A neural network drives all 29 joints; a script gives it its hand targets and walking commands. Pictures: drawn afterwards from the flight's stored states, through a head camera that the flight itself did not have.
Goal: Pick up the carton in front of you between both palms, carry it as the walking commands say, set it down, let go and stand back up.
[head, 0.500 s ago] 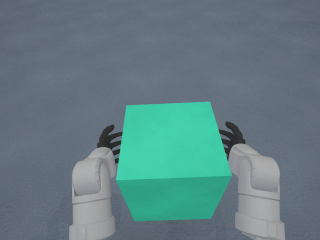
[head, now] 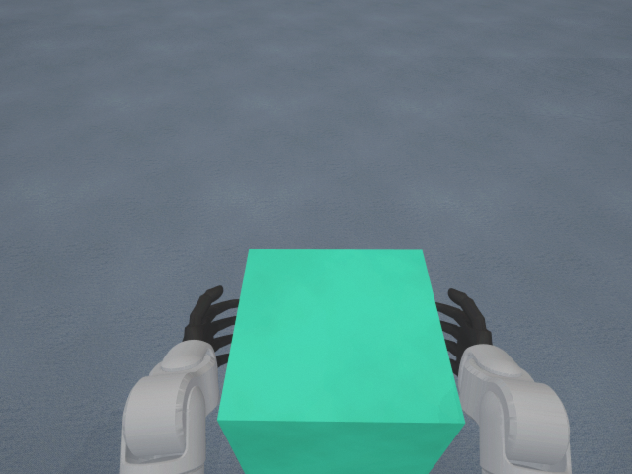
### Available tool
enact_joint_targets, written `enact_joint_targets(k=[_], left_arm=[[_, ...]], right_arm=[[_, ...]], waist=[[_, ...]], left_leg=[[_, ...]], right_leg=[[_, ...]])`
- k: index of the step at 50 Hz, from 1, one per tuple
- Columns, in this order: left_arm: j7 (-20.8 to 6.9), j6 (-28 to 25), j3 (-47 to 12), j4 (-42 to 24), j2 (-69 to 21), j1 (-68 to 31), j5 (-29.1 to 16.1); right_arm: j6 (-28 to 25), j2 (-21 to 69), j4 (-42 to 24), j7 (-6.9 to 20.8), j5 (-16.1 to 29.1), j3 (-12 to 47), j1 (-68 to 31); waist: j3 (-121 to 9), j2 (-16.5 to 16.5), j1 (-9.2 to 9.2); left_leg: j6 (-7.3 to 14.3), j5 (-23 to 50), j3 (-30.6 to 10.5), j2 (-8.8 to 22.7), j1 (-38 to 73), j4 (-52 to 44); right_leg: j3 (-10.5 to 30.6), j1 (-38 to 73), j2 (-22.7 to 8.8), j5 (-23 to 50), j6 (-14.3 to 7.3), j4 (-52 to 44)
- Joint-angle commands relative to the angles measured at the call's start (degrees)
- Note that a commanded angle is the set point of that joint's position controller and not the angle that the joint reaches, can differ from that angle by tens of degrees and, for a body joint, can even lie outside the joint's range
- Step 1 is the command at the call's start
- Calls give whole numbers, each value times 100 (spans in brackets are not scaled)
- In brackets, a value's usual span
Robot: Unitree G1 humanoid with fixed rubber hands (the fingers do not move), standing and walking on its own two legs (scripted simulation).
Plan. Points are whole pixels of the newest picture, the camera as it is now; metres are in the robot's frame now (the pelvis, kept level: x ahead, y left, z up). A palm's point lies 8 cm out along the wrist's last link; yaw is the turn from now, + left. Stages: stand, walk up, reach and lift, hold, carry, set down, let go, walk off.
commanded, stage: carry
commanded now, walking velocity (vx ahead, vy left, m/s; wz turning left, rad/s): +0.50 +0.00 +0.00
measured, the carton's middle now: (334, 374) +0.26 -0.01 +0.01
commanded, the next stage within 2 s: none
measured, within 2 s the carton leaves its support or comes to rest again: neither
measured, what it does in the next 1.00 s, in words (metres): walks ahead: right foot, then left foot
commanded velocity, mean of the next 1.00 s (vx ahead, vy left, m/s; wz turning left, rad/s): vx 0.50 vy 0.00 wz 0.00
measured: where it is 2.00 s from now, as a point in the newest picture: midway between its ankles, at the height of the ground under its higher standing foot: (314, 239)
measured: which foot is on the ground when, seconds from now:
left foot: down 0.00-0.36, up 0.38-0.86, down 0.88-1.00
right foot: up 0.00-0.34, down 0.36-0.88, up 0.90-1.00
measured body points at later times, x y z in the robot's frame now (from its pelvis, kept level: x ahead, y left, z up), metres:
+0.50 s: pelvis +0.32 -0.06 -0.01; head +0.34 -0.07 +0.44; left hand +0.57 +0.11 +0.06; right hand +0.60 -0.19 +0.05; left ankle +0.17 +0.06 -0.64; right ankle +0.39 -0.13 -0.74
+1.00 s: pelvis +0.66 +0.01 -0.01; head +0.67 +0.02 +0.44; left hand +0.92 +0.16 +0.06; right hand +0.92 -0.14 +0.07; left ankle +0.73 +0.08 -0.74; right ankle +0.49 -0.12 -0.64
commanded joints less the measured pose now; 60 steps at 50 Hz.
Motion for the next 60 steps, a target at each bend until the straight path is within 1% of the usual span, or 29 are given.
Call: enact_joint_targets(k=[1, 4, 8, 14, 16, 17, 18, 19, 20, 21, 22, 23, 24, 25, 27, 34, 40, 42, 43, 44, 45, 46, 47, 48, 49, 50, 51, 54, 60], left_arm=[[-1059, -151, -3908, -331, -5127, -2208, -1695], [-977, -106, -3876, -382, -4946, -2309, -1670], [-900, 67, -3844, -470, -4706, -2347, -1745], [-897, 277, -3805, -552, -4521, -2556, -1880], [-914, 288, -3763, -537, -4536, -2566, -1896], [-924, 278, -3736, -472, -4566, -2468, -1889], [-937, 257, -3696, -382, -4593, -2347, -1876], [-950, 236, -3644, -359, -4589, -2268, -1831], [-987, 173, -3669, -281, -4686, -2370, -1861], [-1031, 118, -3705, -248, -4951, -2199, -1913], [-1081, 40, -3762, -331, -5179, -2265, -1929], [-1123, -48, -3818, -343, -5392, -2295, -1939], [-1153, -138, -3877, -393, -5553, -2391, -1943], [-1176, -211, -3917, -390, -5631, -2383, -1950], [-1225, -316, -3960, -391, -5623, -2217, -1945], [-1237, -338, -3981, -730, -5035, -2049, -1979], [-1019, -7, -3756, -876, -4337, -1990, -1876], [-959, 111, -3715, -888, -4188, -2046, -1865], [-936, 164, -3718, -916, -4136, -2116, -1875], [-913, 218, -3728, -950, -4081, -2177, -1877], [-897, 266, -3738, -969, -4032, -2264, -1877], [-903, 308, -3817, -1125, -4125, -2351, -1932], [-934, 319, -3865, -1050, -4268, -2486, -1967], [-980, 277, -3946, -963, -4564, -2556, -1973], [-1024, 216, -3982, -908, -4843, -2570, -1991], [-1052, 151, -4011, -831, -5084, -2578, -1986], [-1062, 90, -4046, -761, -5241, -2540, -1948], [-1022, -53, -4064, -613, -5369, -2255, -1805], [-906, 1, -4033, -808, -5059, -2305, -1772]], right_arm=[[-53, 4996, -429, 1264, 1935, 3943, -2454], [-10, 4735, -432, 1245, 1932, 3869, -2480], [147, 4443, -425, 1160, 1850, 3669, -2319], [331, 4324, -366, 1065, 1772, 3506, -2354], [346, 4376, -411, 1060, 1787, 3555, -2419], [351, 4405, -444, 1059, 1795, 3587, -2463], [353, 4426, -465, 1056, 1798, 3626, -2449], [349, 4453, -482, 1060, 1802, 3672, -2463], [339, 4568, -662, 1074, 1800, 3769, -2506], [293, 4722, -618, 1117, 1877, 3863, -2616], [211, 5014, -593, 1156, 1913, 3969, -2681], [120, 5243, -551, 1193, 1937, 4035, -2672], [27, 5430, -492, 1216, 1934, 4094, -2639], [-59, 5545, -457, 1225, 1898, 4128, -2552], [-193, 5597, -362, 1208, 1774, 4147, -2280], [-247, 5169, -659, 1095, 1649, 4137, -2066], [116, 4438, -942, 993, 1809, 3961, -2173], [233, 4246, -922, 974, 1838, 3837, -2205], [276, 4199, -863, 968, 1834, 3760, -2183], [309, 4145, -749, 964, 1820, 3670, -2104], [337, 4051, -740, 970, 1780, 3602, -2092], [329, 4108, -648, 1005, 1835, 3605, -2223], [325, 4373, -593, 1038, 1897, 3621, -2094], [287, 4614, -703, 1082, 1919, 3655, -2228], [238, 4891, -727, 1128, 1958, 3736, -2334], [183, 5085, -768, 1165, 1975, 3809, -2461], [133, 5191, -769, 1195, 1987, 3855, -2508], [48, 5191, -745, 1268, 2019, 3905, -2386], [100, 4706, -838, 1268, 1991, 3799, -2307]], waist=[[-961, 649, 94], [-635, 600, 60], [-334, 691, 32], [52, 932, 23], [-165, 1055, 54], [-483, 1009, 153], [-996, 691, 230], [-1536, -35, 312], [-2028, -1679, 275], [-1808, -1552, 228], [-1747, -1177, 258], [-1759, -517, 240], [-1630, -246, 215], [-1594, -400, 191], [-1499, -640, 196], [-636, -652, 198], [-51, -814, 211], [-209, -899, 190], [-482, -809, 111], [-893, -476, 0], [-1279, 409, -49], [-1788, 1966, -25], [-1589, 1745, -27], [-1566, 1344, -4], [-1585, 654, 15], [-1476, 369, 46], [-1488, 467, 82], [-1324, 703, 79], [-643, 780, 52]], left_leg=[[263, -1019, -1634, 1568, 1043, -1640], [290, -739, -1438, 1506, 1355, -1817], [186, 13, -1024, 1324, 1645, -1718], [86, 1567, -694, 1376, 2164, -1288], [-48, 2971, -481, 1345, 2271, -639], [-173, 3604, -199, 1211, 2133, 176], [-352, 3386, 17, 967, 1572, 1350], [-534, 1837, -86, 755, 386, 2759], [-788, -769, -404, -66, -1491, 4553], [-632, -1673, -1199, -28, -2024, 5237], [-458, -1546, -1382, 277, -2129, 5509], [-374, -1214, -1428, 488, -2095, 5309], [-366, -915, -1442, 649, -1980, 4937], [-397, -683, -1388, 710, -1807, 4591], [-458, -389, -1131, 646, -1799, 4153], [-653, 474, -574, 592, -2367, 2116], [-454, 966, -245, 403, -1752, 826], [-364, 741, -53, 233, -1025, 678], [-351, 535, 218, -6, -204, 492], [-358, 144, 260, -102, 1049, 443], [-165, -901, -1436, 1015, 2102, 1], [688, -1413, -4079, 2493, 3373, -709], [717, -200, -4316, 2438, 3034, -1051], [633, 621, -3500, 2268, 2788, -834], [447, 1066, -2903, 2129, 2478, -712], [280, 1191, -2395, 1996, 2061, -781], [119, 886, -2020, 1842, 1823, -916], [97, 478, -1501, 1638, 1713, -1218], [182, 994, -944, 1405, 2071, -1451]], right_leg=[[34, -567, -251, 527, 127, -694], [-167, -1019, -270, 976, 300, -1554], [-392, -1097, -179, 1500, 361, -2324], [-642, -728, 36, 1455, 93, -3256], [-879, 40, 270, 1236, -62, -3506], [-1187, 927, 576, 1111, -76, -3777], [-1217, 2258, 663, 843, -84, -3814], [384, 3569, -463, -239, -279, -4123], [3151, 4863, -1977, -554, -1117, -4687], [3344, 4521, -1920, 672, -1107, -5039], [2492, 4281, -1761, 1462, -985, -4770], [1912, 3954, -1606, 1888, -827, -4639], [1457, 3564, -1468, 1928, -668, -4732], [1120, 3298, -1331, 1593, -515, -4895], [696, 3159, -1184, 1361, -488, -5103], [4, 3303, -900, 1820, -622, -5454], [-405, 3369, -879, 2496, -466, -5384], [-599, 3439, -859, 3484, -336, -4799], [-874, 3301, -717, 3910, -213, -4017], [-1033, 2770, -459, 3702, -66, -2842], [-904, 1678, -197, 2212, 147, -1442], [-553, -153, 584, -339, 369, 408], [180, -586, 496, -1082, 207, 1122], [395, -654, 188, -935, 65, 1411], [460, -602, -33, -583, -1, 1199], [447, -467, -199, -256, -20, 804], [411, -284, -275, -20, -12, 446], [80, -377, -186, 366, 71, -288], [-386, -1026, -163, 1120, 286, -1867]])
